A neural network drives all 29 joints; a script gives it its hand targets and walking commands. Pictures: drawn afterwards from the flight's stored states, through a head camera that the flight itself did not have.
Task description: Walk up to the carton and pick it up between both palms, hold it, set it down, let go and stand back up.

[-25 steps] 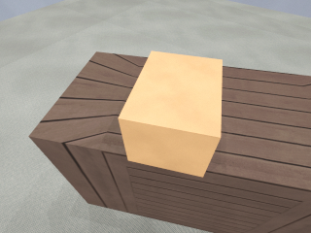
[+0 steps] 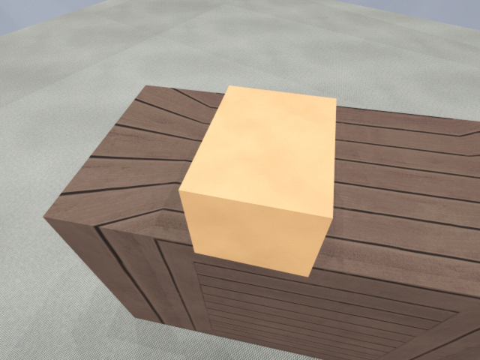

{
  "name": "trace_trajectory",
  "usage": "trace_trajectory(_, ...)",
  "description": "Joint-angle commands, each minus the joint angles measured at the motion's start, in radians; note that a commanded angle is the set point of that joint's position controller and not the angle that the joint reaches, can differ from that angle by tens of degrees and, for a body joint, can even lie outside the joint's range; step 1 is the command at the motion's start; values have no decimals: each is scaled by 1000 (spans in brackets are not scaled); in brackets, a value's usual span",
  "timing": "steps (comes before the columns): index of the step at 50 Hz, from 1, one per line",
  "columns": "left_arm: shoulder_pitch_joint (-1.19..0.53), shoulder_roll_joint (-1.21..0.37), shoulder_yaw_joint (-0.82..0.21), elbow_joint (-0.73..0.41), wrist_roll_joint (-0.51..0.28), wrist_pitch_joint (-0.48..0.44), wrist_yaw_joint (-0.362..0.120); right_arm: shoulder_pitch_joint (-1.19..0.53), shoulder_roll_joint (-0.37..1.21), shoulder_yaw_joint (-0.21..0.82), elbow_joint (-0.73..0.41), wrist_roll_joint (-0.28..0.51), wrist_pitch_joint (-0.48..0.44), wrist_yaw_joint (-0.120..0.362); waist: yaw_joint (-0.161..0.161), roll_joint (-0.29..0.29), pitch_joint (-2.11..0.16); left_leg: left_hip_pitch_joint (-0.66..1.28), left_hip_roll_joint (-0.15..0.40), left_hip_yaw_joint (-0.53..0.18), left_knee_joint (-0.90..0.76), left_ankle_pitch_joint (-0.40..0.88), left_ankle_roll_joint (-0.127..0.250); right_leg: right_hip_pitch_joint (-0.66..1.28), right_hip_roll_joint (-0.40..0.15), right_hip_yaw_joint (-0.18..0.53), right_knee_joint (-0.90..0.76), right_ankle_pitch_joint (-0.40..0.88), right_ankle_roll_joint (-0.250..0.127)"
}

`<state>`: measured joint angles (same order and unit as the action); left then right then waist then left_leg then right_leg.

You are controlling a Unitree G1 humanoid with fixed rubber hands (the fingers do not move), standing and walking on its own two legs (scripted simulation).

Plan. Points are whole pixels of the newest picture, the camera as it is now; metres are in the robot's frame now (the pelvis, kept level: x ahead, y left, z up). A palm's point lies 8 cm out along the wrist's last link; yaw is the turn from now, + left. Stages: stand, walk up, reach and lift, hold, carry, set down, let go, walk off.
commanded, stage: stand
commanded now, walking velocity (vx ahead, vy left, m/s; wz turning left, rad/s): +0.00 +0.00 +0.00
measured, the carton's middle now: (266, 175) +0.45 -0.05 +0.04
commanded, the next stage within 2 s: walk up in 1.30 s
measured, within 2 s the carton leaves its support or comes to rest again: neither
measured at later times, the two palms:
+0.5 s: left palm out of the picture -0.03 +0.19 -0.15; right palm out of the picture -0.04 -0.20 -0.15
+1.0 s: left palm out of the picture -0.04 +0.18 -0.15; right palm out of the picture -0.05 -0.20 -0.15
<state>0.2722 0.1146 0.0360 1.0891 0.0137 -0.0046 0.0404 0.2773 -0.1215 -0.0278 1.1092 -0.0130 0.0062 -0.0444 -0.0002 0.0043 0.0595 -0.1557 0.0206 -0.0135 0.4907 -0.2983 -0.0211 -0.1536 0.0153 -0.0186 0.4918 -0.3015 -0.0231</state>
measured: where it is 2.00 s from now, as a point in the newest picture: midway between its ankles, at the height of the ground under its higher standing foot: outside the picture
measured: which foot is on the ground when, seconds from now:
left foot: down 0.00-1.00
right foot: down 0.00-1.00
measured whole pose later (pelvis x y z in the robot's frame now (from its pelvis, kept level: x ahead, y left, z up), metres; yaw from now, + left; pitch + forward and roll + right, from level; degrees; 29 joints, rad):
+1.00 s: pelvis -0.01 -0.01 +0.00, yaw +0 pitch -2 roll +0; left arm 0.30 0.08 0.01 1.17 0.01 -0.01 0.04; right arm 0.30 -0.08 0.00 1.19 -0.01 0.00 -0.05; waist 0.00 0.01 0.05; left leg -0.16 0.04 -0.02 0.45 -0.25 -0.03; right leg -0.16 0.03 -0.02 0.45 -0.25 -0.03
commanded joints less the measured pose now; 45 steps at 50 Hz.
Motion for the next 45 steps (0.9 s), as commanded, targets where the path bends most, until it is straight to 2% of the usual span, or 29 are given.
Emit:
trace_trajectory(1, 59, 85, 12, -6, 0, -11, 6, 56, -77, -10, -4, -1, -12, -6, 2, -2, 16, -17, 52, -44, -88, 232, 40, -12, -87, 81, -104, 254, -29)
trace_trajectory(17, 91, 49, -4, 63, 0, -8, 10, 83, -42, 5, 67, -2, -7, -10, 2, -2, 53, -23, 56, -41, -114, 188, 34, -35, -83, 87, -139, 185, -22)
trace_trajectory(45, 115, 41, -13, 67, -1, -13, 7, 114, -28, 15, 78, -1, -9, -9, 3, -2, 57, -42, 59, -39, -118, 165, 27, -53, -86, 100, -161, 142, -28)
